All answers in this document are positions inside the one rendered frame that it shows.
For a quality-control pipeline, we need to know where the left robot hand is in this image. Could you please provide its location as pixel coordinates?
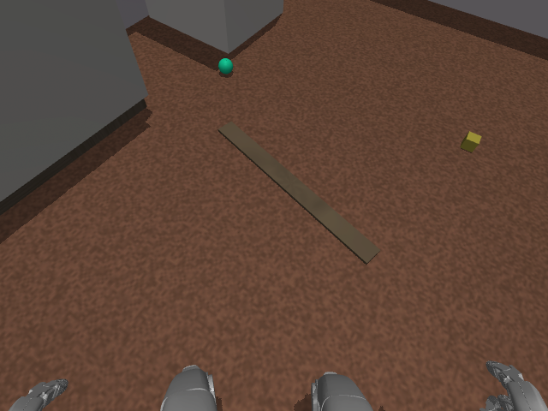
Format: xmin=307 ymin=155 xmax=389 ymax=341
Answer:
xmin=9 ymin=379 xmax=69 ymax=411

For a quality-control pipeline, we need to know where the right robot hand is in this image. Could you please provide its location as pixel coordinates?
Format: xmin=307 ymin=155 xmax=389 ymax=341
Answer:
xmin=479 ymin=360 xmax=548 ymax=411

